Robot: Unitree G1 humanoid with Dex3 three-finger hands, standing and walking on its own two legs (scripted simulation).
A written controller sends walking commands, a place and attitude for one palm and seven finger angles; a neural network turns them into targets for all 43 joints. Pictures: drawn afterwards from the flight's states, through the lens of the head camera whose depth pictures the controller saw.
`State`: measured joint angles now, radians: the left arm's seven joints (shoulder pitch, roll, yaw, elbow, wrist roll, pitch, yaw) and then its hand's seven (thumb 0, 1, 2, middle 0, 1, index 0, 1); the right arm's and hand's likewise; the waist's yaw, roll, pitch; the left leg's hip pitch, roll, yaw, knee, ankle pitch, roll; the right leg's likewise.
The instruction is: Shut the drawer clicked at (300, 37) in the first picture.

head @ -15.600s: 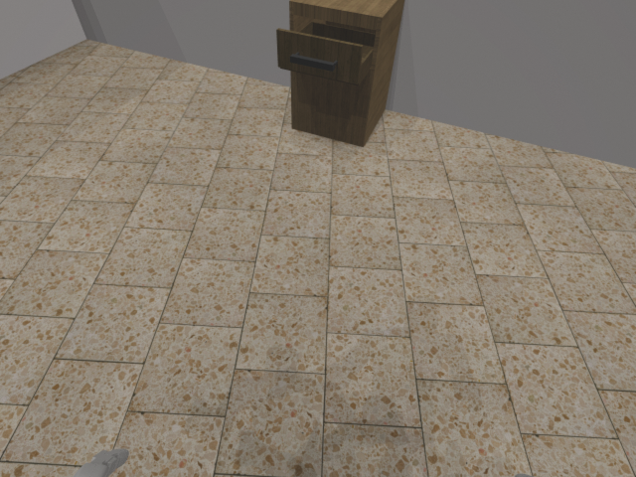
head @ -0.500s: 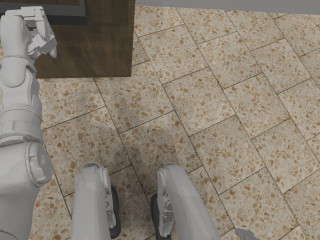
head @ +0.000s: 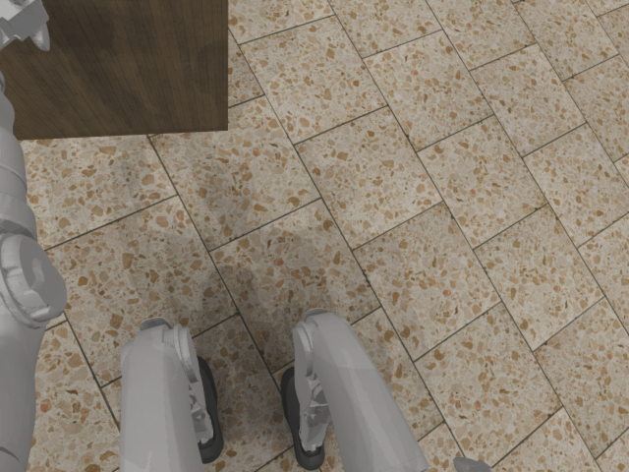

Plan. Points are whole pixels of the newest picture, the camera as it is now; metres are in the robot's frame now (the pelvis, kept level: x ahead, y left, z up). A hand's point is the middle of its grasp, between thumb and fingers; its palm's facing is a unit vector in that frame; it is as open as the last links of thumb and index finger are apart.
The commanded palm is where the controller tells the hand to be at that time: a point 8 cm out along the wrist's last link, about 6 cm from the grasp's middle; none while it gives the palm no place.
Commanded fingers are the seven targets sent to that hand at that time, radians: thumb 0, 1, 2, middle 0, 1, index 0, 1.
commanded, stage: push the drawer shut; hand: left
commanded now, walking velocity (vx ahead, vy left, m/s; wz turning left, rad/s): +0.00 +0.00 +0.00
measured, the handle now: out of the picture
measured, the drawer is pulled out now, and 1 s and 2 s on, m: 0.02 0.00 0.00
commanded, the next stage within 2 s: pull the fist back off the drawer in 0.36 s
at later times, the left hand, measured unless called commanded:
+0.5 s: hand out of the picture +0.61 +0.25 +0.03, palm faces +0.10 -0.99 -0.05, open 2.9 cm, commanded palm +0.65 +0.21 +0.03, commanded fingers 0.00 0.90 0.90 -1.40 -1.60 -1.40 -1.60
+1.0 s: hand (21, 3) +0.59 +0.25 +0.02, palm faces +0.11 -0.99 -0.05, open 3.1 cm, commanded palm +0.58 +0.22 +0.03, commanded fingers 0.00 0.90 0.90 -1.40 -1.60 -1.40 -1.60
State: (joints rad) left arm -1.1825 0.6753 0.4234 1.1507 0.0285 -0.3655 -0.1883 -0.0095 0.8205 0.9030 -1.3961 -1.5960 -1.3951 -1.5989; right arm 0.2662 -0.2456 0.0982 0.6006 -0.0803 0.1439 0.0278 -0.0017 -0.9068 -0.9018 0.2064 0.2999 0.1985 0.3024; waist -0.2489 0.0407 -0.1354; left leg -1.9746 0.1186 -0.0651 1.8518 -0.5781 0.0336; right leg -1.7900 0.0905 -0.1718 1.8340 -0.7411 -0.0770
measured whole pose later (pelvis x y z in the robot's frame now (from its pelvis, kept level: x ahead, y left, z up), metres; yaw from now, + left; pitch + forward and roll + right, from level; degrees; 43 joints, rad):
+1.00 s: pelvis -0.01 +0.01 +0.00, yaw -2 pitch +40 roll -10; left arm -1.19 0.75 0.44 1.07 0.03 -0.24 -0.19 0.00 0.85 0.90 -1.39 -1.60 -1.39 -1.60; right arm 0.34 -0.24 0.13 0.58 -0.07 0.11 0.04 0.00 -0.91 -0.90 0.21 0.30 0.20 0.30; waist -0.28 0.04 -0.11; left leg -2.01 0.13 -0.06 1.86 -0.56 0.06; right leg -1.83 0.10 -0.16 1.83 -0.71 -0.05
